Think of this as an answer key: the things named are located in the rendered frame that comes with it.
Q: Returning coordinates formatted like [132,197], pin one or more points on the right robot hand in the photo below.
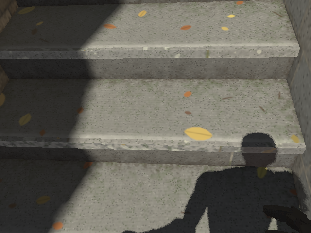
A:
[292,216]

